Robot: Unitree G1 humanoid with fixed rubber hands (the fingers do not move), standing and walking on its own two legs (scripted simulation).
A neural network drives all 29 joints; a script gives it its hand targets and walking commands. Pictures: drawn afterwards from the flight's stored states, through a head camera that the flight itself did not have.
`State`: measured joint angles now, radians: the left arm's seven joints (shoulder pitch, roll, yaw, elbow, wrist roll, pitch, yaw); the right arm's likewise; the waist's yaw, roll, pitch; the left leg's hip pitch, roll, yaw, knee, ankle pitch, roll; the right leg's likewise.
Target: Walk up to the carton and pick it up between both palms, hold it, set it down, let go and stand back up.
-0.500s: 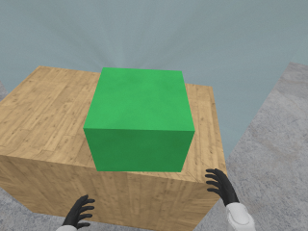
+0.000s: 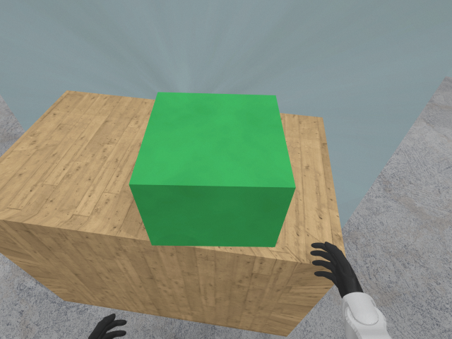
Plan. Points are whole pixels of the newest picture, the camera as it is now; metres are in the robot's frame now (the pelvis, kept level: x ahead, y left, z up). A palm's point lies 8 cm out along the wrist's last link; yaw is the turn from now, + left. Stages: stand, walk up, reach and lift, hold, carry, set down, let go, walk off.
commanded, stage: stand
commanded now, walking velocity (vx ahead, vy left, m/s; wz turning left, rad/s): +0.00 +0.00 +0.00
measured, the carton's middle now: (215, 168) +0.47 +0.04 +0.01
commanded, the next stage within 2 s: none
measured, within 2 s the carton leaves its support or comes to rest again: neither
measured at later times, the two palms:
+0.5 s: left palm out of the picture +0.10 +0.25 -0.13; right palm (342, 287) +0.22 -0.20 -0.03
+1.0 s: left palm out of the picture +0.12 +0.27 -0.13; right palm (339, 287) +0.22 -0.20 -0.03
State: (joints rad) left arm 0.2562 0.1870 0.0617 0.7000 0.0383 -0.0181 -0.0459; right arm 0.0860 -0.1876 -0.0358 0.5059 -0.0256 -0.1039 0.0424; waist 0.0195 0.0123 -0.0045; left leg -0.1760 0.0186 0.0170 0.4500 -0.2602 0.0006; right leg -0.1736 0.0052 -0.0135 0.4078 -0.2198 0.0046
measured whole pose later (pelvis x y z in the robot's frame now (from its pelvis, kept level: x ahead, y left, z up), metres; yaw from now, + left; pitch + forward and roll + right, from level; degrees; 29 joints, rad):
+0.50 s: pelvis +0.01 +0.03 -0.01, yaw -1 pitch +1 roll -1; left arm 0.24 0.17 0.05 0.83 0.04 0.00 -0.04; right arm 0.16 -0.18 -0.08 0.43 -0.02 -0.10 0.00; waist 0.02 0.01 -0.03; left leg -0.22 -0.01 0.04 0.53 -0.32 0.04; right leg -0.22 -0.02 0.01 0.48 -0.27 0.04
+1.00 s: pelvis +0.03 +0.04 -0.01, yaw -1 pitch -1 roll -1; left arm 0.20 0.18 0.05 0.88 0.03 0.03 -0.03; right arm 0.19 -0.19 -0.09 0.40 -0.01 -0.10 -0.02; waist 0.00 0.01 0.00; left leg -0.18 -0.03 0.05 0.53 -0.35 0.07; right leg -0.17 -0.04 0.02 0.47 -0.29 0.07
